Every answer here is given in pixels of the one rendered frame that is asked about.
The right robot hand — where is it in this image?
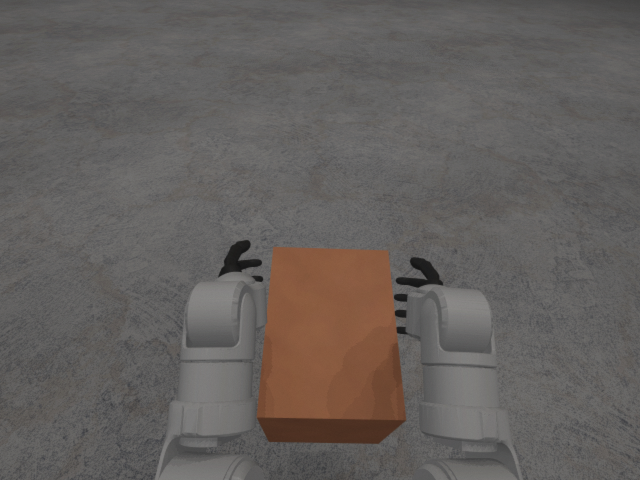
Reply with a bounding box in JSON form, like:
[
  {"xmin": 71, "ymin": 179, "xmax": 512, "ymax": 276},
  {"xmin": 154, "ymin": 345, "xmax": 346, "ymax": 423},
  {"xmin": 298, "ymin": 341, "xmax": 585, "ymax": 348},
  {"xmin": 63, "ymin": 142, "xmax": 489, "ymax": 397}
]
[{"xmin": 394, "ymin": 257, "xmax": 443, "ymax": 334}]

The right robot upper arm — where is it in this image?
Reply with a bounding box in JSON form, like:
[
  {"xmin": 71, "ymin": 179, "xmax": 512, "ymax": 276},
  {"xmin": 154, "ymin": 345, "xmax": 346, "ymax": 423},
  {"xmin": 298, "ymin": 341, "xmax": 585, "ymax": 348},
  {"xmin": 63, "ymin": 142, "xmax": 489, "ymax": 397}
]
[{"xmin": 412, "ymin": 458, "xmax": 518, "ymax": 480}]

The robot left forearm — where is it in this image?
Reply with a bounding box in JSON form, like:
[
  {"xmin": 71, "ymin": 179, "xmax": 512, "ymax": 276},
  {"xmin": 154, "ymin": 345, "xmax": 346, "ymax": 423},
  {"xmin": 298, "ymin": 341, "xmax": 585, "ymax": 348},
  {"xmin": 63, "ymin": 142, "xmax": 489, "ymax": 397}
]
[{"xmin": 155, "ymin": 272, "xmax": 267, "ymax": 480}]

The carton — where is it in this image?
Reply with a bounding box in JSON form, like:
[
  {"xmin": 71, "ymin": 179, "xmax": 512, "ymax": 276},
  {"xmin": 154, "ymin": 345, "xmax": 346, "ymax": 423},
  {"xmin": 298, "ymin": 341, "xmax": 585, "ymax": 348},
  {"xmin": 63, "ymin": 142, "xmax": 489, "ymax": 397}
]
[{"xmin": 257, "ymin": 247, "xmax": 406, "ymax": 444}]

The left robot hand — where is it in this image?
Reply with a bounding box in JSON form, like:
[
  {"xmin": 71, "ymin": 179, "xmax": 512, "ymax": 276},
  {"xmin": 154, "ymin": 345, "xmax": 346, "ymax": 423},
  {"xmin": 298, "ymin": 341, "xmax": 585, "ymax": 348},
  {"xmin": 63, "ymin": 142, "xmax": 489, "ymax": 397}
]
[{"xmin": 218, "ymin": 240, "xmax": 263, "ymax": 282}]

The robot right forearm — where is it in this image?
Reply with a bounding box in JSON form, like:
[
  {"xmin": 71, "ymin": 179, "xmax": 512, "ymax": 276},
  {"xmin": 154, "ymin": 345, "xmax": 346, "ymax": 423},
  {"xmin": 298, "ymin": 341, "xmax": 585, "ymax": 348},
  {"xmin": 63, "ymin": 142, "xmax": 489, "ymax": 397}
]
[{"xmin": 405, "ymin": 284, "xmax": 523, "ymax": 480}]

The left robot upper arm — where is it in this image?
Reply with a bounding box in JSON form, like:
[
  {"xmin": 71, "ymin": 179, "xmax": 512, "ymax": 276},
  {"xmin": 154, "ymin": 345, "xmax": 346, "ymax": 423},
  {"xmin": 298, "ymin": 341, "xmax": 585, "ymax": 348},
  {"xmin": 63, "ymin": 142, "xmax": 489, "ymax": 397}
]
[{"xmin": 159, "ymin": 451, "xmax": 265, "ymax": 480}]

